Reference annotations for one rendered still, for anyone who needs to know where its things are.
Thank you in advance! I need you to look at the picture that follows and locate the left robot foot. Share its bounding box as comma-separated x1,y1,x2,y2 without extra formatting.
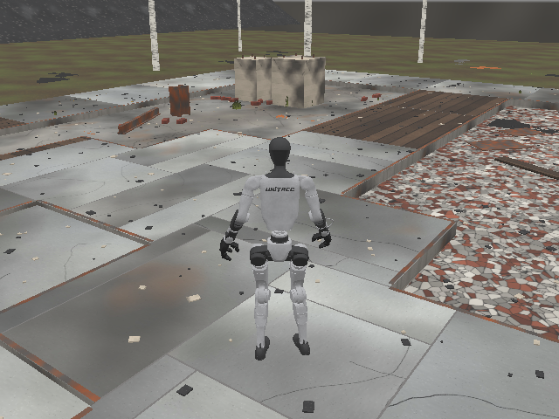
255,336,270,361

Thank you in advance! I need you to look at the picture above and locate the right robot hand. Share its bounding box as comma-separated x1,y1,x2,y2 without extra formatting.
312,232,332,248

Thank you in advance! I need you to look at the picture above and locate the left robot hand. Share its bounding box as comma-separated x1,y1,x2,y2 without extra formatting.
219,238,239,261

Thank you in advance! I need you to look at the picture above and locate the humanoid robot torso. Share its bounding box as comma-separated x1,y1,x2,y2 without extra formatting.
259,172,300,262

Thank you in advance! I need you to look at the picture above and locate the robot left forearm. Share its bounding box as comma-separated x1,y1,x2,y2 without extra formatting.
224,209,243,244

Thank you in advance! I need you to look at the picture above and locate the robot left upper arm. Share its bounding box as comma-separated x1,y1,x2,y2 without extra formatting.
235,175,262,223

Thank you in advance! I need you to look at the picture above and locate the robot right forearm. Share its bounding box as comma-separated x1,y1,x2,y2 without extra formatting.
314,209,329,237

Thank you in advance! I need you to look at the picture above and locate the robot right upper arm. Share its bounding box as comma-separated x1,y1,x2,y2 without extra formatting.
298,175,323,222

